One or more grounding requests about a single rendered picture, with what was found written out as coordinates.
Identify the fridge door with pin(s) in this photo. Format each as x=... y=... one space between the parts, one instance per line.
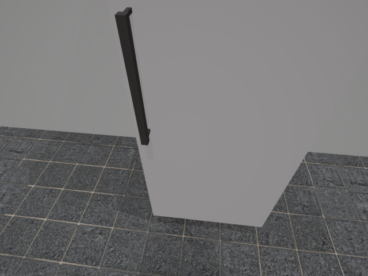
x=235 y=93

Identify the handle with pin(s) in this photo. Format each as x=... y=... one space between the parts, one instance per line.
x=128 y=51

